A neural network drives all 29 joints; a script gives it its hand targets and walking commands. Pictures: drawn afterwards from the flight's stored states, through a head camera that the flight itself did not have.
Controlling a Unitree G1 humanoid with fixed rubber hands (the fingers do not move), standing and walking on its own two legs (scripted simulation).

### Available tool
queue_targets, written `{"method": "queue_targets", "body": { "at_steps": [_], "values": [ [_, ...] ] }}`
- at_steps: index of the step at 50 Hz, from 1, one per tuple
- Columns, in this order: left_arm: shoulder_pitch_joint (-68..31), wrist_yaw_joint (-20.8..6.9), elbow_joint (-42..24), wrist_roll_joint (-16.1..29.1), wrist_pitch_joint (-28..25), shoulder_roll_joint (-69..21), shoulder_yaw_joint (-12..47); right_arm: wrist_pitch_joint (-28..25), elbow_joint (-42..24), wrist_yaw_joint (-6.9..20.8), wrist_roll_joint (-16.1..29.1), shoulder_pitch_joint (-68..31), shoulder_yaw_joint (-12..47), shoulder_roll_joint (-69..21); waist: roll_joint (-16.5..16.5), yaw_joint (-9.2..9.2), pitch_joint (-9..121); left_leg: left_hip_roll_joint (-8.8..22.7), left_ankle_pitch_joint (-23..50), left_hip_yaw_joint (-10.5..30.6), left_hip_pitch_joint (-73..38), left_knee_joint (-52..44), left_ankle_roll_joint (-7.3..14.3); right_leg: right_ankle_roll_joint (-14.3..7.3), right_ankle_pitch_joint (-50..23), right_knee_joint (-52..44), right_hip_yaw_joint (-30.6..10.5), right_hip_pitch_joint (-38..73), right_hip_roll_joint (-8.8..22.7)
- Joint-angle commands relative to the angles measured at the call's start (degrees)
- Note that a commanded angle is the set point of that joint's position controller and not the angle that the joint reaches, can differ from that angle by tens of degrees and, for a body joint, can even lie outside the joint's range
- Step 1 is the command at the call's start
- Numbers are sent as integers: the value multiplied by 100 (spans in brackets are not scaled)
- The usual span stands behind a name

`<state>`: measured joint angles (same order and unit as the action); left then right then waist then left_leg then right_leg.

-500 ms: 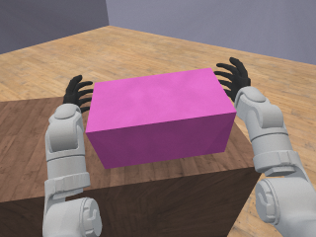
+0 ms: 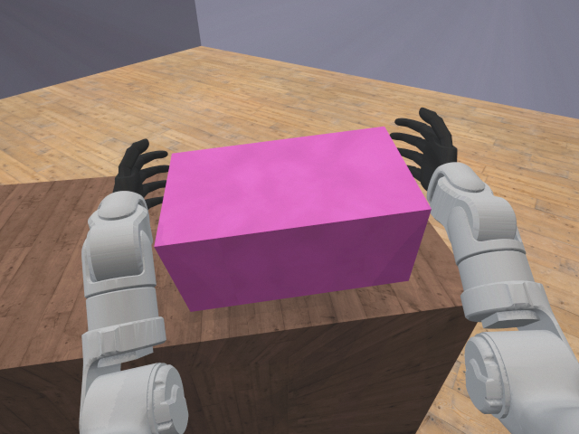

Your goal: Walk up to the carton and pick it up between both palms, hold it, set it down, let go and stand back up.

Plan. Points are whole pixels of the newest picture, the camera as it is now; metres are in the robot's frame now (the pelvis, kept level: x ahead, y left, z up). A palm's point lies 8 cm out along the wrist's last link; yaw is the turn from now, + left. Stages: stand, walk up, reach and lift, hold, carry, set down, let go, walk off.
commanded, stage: hold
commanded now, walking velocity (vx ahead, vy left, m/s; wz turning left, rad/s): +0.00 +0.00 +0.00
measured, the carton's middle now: (289, 216) +0.36 +0.01 +0.17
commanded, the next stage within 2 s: set down in 0.24 s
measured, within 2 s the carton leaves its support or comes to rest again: neither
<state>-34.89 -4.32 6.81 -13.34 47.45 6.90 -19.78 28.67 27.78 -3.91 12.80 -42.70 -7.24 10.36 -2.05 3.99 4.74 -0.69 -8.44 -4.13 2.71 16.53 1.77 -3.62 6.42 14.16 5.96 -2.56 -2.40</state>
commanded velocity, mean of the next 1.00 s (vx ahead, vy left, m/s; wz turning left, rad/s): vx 0.00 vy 0.00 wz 0.00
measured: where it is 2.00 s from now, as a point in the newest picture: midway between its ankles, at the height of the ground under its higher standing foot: outside the picture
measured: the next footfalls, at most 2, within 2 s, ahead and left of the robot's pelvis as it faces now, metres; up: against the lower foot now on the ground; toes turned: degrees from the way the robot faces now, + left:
none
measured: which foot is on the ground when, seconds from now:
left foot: down 0.00-1.00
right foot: down 0.00-1.00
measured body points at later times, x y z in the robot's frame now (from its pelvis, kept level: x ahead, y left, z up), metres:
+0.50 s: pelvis +0.00 +0.00 +0.00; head -0.07 +0.02 +0.44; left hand +0.36 +0.21 +0.21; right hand +0.37 -0.18 +0.24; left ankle +0.02 +0.09 -0.75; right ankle +0.03 -0.07 -0.75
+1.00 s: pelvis +0.02 +0.01 +0.00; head -0.03 +0.03 +0.45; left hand +0.38 +0.21 +0.16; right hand +0.38 -0.18 +0.19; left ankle +0.02 +0.09 -0.75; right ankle +0.03 -0.07 -0.75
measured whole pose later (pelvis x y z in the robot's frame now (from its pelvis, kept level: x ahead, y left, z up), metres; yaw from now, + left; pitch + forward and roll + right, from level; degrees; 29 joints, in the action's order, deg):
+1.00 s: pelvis +0.02 +0.01 +0.00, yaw +1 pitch -8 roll -1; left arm -25.7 -1.1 9.3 -15.4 32.6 3.6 -16.5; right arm 6.4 28.8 -1.3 7.4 -30.6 -6.6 7.7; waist -3.0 4.5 -0.3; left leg -1.4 -10.7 -3.3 -2.2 16.3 2.3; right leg -2.6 8.5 13.4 6.5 2.8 -1.9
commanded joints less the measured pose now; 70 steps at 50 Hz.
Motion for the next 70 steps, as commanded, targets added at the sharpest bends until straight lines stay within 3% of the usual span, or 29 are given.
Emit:
{"method": "queue_targets", "body": {
  "at_steps": [1, 4, 6, 7, 10, 12, 13, 15, 16, 17, 21, 23, 28, 29, 30, 33, 38, 42, 44, 47, 51, 55, 58, 61, 62, 65, 66, 67, 70],
  "values": [
    [-4091, -819, -939, 1119, -467, -1982, 2051, -210, -1434, 842, 574, -3876, 1611, -2487, 256, -6, 1681, -43, 665, 324, 182, -241, -220, 351, -817, 8, -566, 896, 124],
    [-4026, -827, -980, 1166, -471, -1979, 2125, -187, -1174, 844, 569, -3562, 1516, -2438, 357, 48, 1635, 3, 805, 327, 135, -241, -305, 347, -1009, 24, -562, 930, 103],
    [-4014, -853, -972, 1104, -479, -2024, 2008, -181, -1211, 839, 541, -3593, 1551, -2518, 209, 30, 1631, -5, 743, 351, 89, -244, -218, 321, -797, -15, -538, 933, 116],
    [-4107, -882, -847, 1124, -484, -2013, 2003, -171, -998, 843, 491, -3537, 1484, -2457, 289, 32, 1425, 6, 485, 336, 161, -295, -229, 329, -629, -68, -573, 827, 188],
    [-4046, -854, -999, 1139, -509, -2086, 2086, -202, -1110, 875, 542, -3571, 1481, -2434, 413, 97, 1614, 26, 731, 346, 82, -260, -295, 312, -846, 3, -559, 852, 105],
    [-3908, -872, -949, 1084, -474, -1959, 2024, -178, -1153, 833, 556, -3487, 1622, -2472, 228, 34, 1553, 8, 833, 331, 129, -242, -247, 369, -1094, 5, -580, 1065, 148],
    [-3693, -845, -1331, 1103, -547, -2220, 2148, -382, -1654, 826, 493, -3471, 1782, -2761, 293, -6, 1630, -79, 1001, 379, -185, -77, -235, 395, -1102, 104, -549, 1030, 137],
    [-3718, -833, -1407, 1032, -649, -2226, 2214, -584, -1568, 862, 384, -3453, 1752, -2689, 231, -32, 1584, -68, 910, 358, -335, -136, -248, 412, -785, 7, -463, 882, 107],
    [-3795, -803, -1422, 1020, -723, -2214, 2270, -706, -1595, 890, 337, -3424, 1757, -2630, 320, 47, 1477, -40, 798, 327, -330, -224, -267, 403, -719, -22, -466, 834, 103],
    [-3654, -793, -1312, 1015, -748, -2217, 2289, -791, -1540, 883, 367, -3275, 1754, -2564, 323, 86, 1377, -22, 788, 333, -367, -211, -252, 375, -712, 9, -432, 795, 95],
    [-3353, -889, -879, 774, -898, -2049, 2089, -1072, -1307, 893, 66, -3267, 1629, -2491, 159, -62, 977, -39, 250, 253, -42, -302, -120, 404, -287, -44, -403, 915, 190],
    [-3509, -877, -826, 728, -1008, -2135, 2086, -1260, -1281, 904, -49, -3321, 1539, -2608, 197, -24, 1011, -41, 110, 209, -93, -312, -120, 408, -99, -91, -392, 827, 196],
    [-3336, -876, -721, 723, -1349, -2146, 2144, -1736, -1267, 842, -238, -3161, 1578, -2522, 161, -49, 1190, -43, 350, 197, -184, -262, -105, 468, -587, -67, -397, 1030, 247],
    [-3283, -891, -753, 757, -1413, -2202, 2299, -1796, -1345, 809, -283, -3079, 1628, -2538, 75, 42, 1175, -33, 337, 234, -186, -302, -128, 506, -690, -66, -365, 1028, 234],
    [-3305, -900, -627, 732, -1471, -2140, 2182, -1865, -1376, 797, -365, -3084, 1556, -2529, 39, -15, 1163, -44, 208, 219, -101, -282, -98, 515, -544, -63, -367, 1048, 264],
    [-3410, -873, -535, 674, -1633, -2207, 2242, -2021, -1042, 847, -521, -2982, 1408, -2437, 221, 70, 1035, 37, 26, 205, -204, -393, -104, 428, -159, -137, -293, 902, 243],
    [-3220, -729, -660, 735, -1837, -2421, 2441, -2318, -1003, 892, -560, -2753, 1455, -2509, 278, 75, 1261, 18, 706, 257, -569, -247, -224, 413, -620, -128, -204, 1010, 167],
    [-2866, -702, -757, 737, -1935, -2440, 2579, -2438, -1018, 857, -463, -2389, 1590, -2348, 327, 128, 1266, 2, 1224, 301, -672, -159, -277, 435, -1326, -7, -185, 1083, 131],
    [-2700, -685, -689, 690, -1946, -2467, 2568, -2462, -1072, 841, -437, -2393, 1637, -2312, 258, 34, 1283, 2, 1361, 291, -697, -110, -276, 405, -1406, 4, -185, 1160, 139],
    [-2653, -623, -916, 657, -1981, -2397, 2657, -2525, -1105, 869, -398, -2147, 1715, -2238, 284, 103, 1346, 40, 1572, 365, -743, -86, -300, 408, -1602, 54, -173, 1136, 138],
    [-2593, -526, -1184, 707, -1999, -2351, 2712, -2555, -1091, 900, -181, -1975, 1857, -2211, 272, -16, 1377, 16, 1641, 412, -684, -47, -292, 412, -1835, 167, -224, 1094, 159],
    [-2511, -431, -1266, 753, -2028, -2352, 2740, -2592, -1427, 935, -61, -2028, 2011, -2105, 267, -85, 1562, 28, 1799, 413, -803, -29, -290, 425, -1867, 194, -171, 864, 118],
    [-2423, -460, -985, 654, -1977, -2296, 2608, -2516, -1026, 955, -204, -1864, 1817, -2100, 176, -24, 1208, 44, 1632, 424, -840, -58, -311, 410, -1563, 97, -198, 683, 119],
    [-2511, -468, -862, 620, -1971, -2316, 2513, -2532, -948, 1018, -382, -1991, 1523, -1946, 299, 28, 1156, 66, 1206, 404, -751, -152, -295, 330, -995, 36, -115, 541, 119],
    [-2546, -438, -975, 699, -2039, -2423, 2603, -2592, -910, 1023, -402, -1942, 1548, -2036, 164, -33, 1276, 65, 1319, 400, -852, -157, -316, 363, -1055, 60, -104, 528, 79],
    [-2568, -411, -938, 801, -2127, -2517, 2715, -2658, -962, 1063, -480, -1921, 1494, -2085, 293, 104, 1532, 38, 1708, 390, -1064, -39, -398, 360, -1458, 55, -84, 454, 94],
    [-2460, -401, -806, 729, -2121, -2460, 2666, -2621, -852, 1069, -496, -1862, 1473, -2028, 374, 57, 1437, 38, 1638, 402, -1007, -34, -425, 366, -1407, 79, -125, 480, 91],
    [-2458, -424, -658, 665, -2140, -2446, 2588, -2619, -678, 1057, -557, -1873, 1415, -1962, 174, 34, 1328, 73, 1584, 362, -852, -99, -381, 381, -1384, 57, -112, 513, 113],
    [-2402, -429, -558, 724, -2191, -2427, 2506, -2663, -649, 1090, -667, -1821, 1306, -1987, 191, 36, 1286, 53, 1259, 408, -827, -145, -321, 357, -1161, 62, -140, 473, 107]
  ]
}}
